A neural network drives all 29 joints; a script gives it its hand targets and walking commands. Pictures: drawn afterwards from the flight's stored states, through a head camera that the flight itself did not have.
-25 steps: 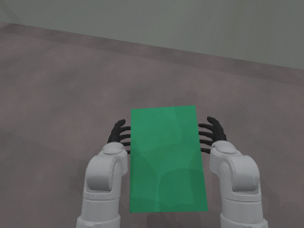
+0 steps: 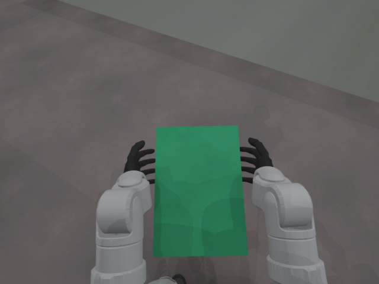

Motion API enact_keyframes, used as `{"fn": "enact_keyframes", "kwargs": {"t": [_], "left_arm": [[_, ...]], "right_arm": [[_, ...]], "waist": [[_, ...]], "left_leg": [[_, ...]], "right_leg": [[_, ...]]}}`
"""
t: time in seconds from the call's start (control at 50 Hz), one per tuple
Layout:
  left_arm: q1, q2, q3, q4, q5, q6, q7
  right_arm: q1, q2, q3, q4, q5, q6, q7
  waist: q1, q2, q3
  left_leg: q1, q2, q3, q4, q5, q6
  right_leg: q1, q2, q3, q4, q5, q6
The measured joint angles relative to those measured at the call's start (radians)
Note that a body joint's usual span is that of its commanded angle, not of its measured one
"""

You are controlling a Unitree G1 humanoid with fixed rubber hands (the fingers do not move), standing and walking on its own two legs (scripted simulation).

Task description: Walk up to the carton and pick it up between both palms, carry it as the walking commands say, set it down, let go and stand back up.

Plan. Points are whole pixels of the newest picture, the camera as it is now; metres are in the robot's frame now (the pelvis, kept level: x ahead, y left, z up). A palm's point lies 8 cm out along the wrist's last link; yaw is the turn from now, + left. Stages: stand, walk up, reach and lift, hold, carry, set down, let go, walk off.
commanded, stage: carry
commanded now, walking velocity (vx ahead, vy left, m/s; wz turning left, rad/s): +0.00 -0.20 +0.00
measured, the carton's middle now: (197, 190) +0.32 +0.00 -0.02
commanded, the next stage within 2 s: none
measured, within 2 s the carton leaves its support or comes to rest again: neither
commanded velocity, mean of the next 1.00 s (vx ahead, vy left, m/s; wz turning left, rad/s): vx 0.00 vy -0.20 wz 0.00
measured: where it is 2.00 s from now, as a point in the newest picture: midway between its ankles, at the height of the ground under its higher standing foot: outside the picture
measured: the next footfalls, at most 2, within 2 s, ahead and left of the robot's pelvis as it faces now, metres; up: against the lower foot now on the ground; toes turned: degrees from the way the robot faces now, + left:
right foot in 0.32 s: +0.12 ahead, -0.18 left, +0.00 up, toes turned -8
left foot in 1.24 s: +0.01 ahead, -0.03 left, +0.00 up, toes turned +10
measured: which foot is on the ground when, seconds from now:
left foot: down 0.00-0.98, up 1.00-1.00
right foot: up 0.00-0.30, down 0.32-1.00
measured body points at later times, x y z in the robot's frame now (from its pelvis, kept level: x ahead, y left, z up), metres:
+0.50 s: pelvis +0.06 -0.08 +0.00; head +0.04 -0.08 +0.45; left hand +0.36 +0.04 +0.11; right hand +0.34 -0.21 +0.10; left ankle +0.10 +0.06 -0.73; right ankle +0.08 -0.17 -0.73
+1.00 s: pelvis +0.02 -0.13 -0.01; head +0.02 -0.13 +0.44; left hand +0.32 +0.00 +0.08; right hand +0.32 -0.25 +0.08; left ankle +0.07 +0.04 -0.72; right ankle +0.07 -0.20 -0.73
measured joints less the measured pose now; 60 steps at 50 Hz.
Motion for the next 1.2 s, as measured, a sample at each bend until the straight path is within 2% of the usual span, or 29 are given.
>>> {"fn": "enact_keyframes", "kwargs": {"t": [0.12, 0.28, 0.32, 0.36, 0.44, 0.56, 0.64, 0.7, 0.76, 0.78, 0.82, 0.9, 0.94, 0.96, 1.0, 1.04, 1.08, 1.12, 1.2], "left_arm": [[-0.004, -0.002, -0.007, -0.016, -0.008, -0.032, -0.009], [0.013, 0.003, -0.031, -0.039, -0.007, -0.019, -0.014], [0.012, 0.003, -0.03, -0.032, -0.005, -0.006, -0.015], [0.01, 0.002, -0.029, -0.018, -0.003, 0.003, -0.017], [0.007, 0.002, -0.041, 0.029, 0.007, 0.026, -0.023], [0.001, 0.0, -0.028, 0.074, 0.025, 0.036, -0.015], [-0.002, -0.001, -0.015, 0.087, 0.029, 0.033, -0.009], [-0.012, -0.004, -0.015, 0.091, 0.028, 0.028, -0.01], [-0.022, -0.007, -0.019, 0.091, 0.029, 0.023, -0.011], [-0.024, -0.008, -0.018, 0.089, 0.029, 0.022, -0.01], [-0.023, -0.007, -0.008, 0.081, 0.028, 0.017, -0.007], [0.001, 0.0, -0.001, 0.067, 0.017, 0.012, -0.005], [0.004, 0.001, -0.001, 0.061, 0.001, 0.012, -0.008], [0.003, 0.001, -0.002, 0.059, -0.005, 0.011, -0.01], [-0.004, -0.002, -0.009, 0.056, -0.009, 0.012, -0.016], [-0.012, -0.004, -0.026, 0.063, -0.005, 0.009, -0.021], [-0.013, -0.004, -0.035, 0.067, 0.002, 0.008, -0.025], [-0.011, -0.004, -0.034, 0.068, 0.011, 0.005, -0.025], [-0.014, -0.005, -0.024, 0.063, 0.021, 0.0, -0.016]], "right_arm": [[0.031, -0.009, 0.005, -0.049, 0.005, -0.022, 0.011], [0.05, -0.014, 0.017, -0.079, -0.01, 0.0, 0.014], [0.048, -0.014, 0.019, -0.072, -0.014, 0.015, 0.012], [0.045, -0.013, 0.017, -0.059, -0.017, 0.026, 0.008], [0.054, -0.016, 0.007, -0.033, -0.021, 0.052, 0.004], [0.043, -0.013, 0.005, 0.001, -0.003, 0.071, 0.0], [0.034, -0.01, 0.01, 0.022, 0.0, 0.065, -0.001], [0.031, -0.009, 0.004, 0.021, -0.005, 0.056, -0.005], [0.025, -0.008, -0.009, 0.016, -0.006, 0.046, -0.007], [0.022, -0.007, -0.012, 0.015, -0.005, 0.044, -0.007], [0.016, -0.005, -0.009, 0.02, -0.002, 0.035, -0.003], [0.007, -0.002, 0.004, 0.046, -0.01, 0.025, 0.004], [0.009, -0.003, 0.006, 0.046, -0.021, 0.022, 0.0], [0.012, -0.004, 0.006, 0.043, -0.025, 0.019, -0.004], [0.022, -0.007, 0.005, 0.028, -0.031, 0.016, -0.008], [0.034, -0.01, -0.006, 0.011, -0.032, 0.014, -0.01], [0.037, -0.011, -0.014, 0.001, -0.026, 0.018, -0.013], [0.032, -0.01, -0.016, -0.004, -0.015, 0.024, -0.012], [0.022, -0.007, -0.014, -0.012, 0.0, 0.027, -0.01]], "waist": [[0.012, 0.002, 0.041], [0.021, 0.022, -0.043], [0.026, 0.025, -0.07], [0.027, 0.037, -0.086], [0.009, 0.052, -0.126], [-0.03, 0.026, -0.131], [-0.031, 0.02, -0.121], [-0.026, 0.016, -0.107], [-0.024, 0.012, -0.096], [-0.024, 0.011, -0.094], [-0.017, -0.012, -0.081], [0.007, 0.001, -0.084], [0.027, 0.021, -0.084], [0.033, 0.034, -0.079], [0.037, 0.037, -0.08], [0.029, 0.03, -0.089], [0.014, 0.023, -0.093], [0.0, 0.016, -0.096], [-0.014, 0.005, -0.103]], "left_leg": [[0.066, 0.006, -0.023, -0.073, 0.006, -0.02], [0.082, 0.058, -0.053, -0.022, -0.053, -0.066], [0.078, 0.075, -0.056, 0.008, -0.074, -0.084], [0.074, 0.097, -0.065, 0.046, -0.098, -0.105], [0.057, 0.136, -0.08, 0.115, -0.154, -0.142], [0.041, 0.159, -0.068, 0.166, -0.156, -0.167], [0.025, 0.174, -0.073, 0.189, -0.163, -0.182], [-0.003, 0.182, -0.081, 0.236, -0.22, -0.178], [-0.022, 0.166, -0.072, 0.301, -0.298, -0.164], [-0.015, 0.157, -0.067, 0.291, -0.288, -0.157], [-0.005, 0.144, -0.06, 0.254, -0.182, -0.147], [-0.004, 0.156, -0.047, 0.232, -0.185, -0.151], [-0.002, 0.171, -0.049, 0.213, -0.171, -0.16], [0.0, 0.182, -0.055, 0.206, -0.163, -0.166], [-0.007, 0.189, -0.066, 0.211, -0.177, -0.174], [-0.048, 0.175, -0.081, 0.325, -0.32, -0.174], [-0.082, 0.15, -0.09, 0.465, -0.395, -0.165], [-0.083, 0.13, -0.082, 0.519, -0.409, -0.157], [-0.014, 0.095, -0.064, 0.403, -0.4, -0.141]], "right_leg": [[-0.076, 0.039, 0.01, -0.258, 0.107, -0.019], [-0.016, 0.059, -0.031, -0.396, 0.168, -0.046], [0.035, 0.061, -0.054, -0.485, 0.215, -0.052], [0.062, 0.079, -0.069, -0.533, 0.346, -0.075], [0.045, 0.106, -0.087, -0.461, 0.294, -0.138], [-0.002, 0.11, -0.083, -0.348, 0.228, -0.162], [-0.023, 0.122, -0.086, -0.316, 0.217, -0.181], [-0.04, 0.127, -0.095, -0.295, 0.213, -0.195], [-0.061, 0.124, -0.107, -0.277, 0.211, -0.201], [-0.069, 0.123, -0.11, -0.27, 0.211, -0.201], [-0.08, 0.115, -0.102, -0.254, 0.209, -0.197], [-0.104, 0.117, -0.066, -0.2, 0.09, -0.13], [-0.077, 0.117, -0.064, -0.267, 0.122, -0.119], [-0.066, 0.125, -0.076, -0.297, 0.176, -0.125], [-0.058, 0.131, -0.094, -0.332, 0.284, -0.169], [-0.067, 0.126, -0.107, -0.331, 0.275, -0.205], [-0.073, 0.121, -0.115, -0.344, 0.274, -0.217], [-0.079, 0.119, -0.119, -0.362, 0.291, -0.22], [-0.101, 0.126, -0.131, -0.382, 0.323, -0.226]]}}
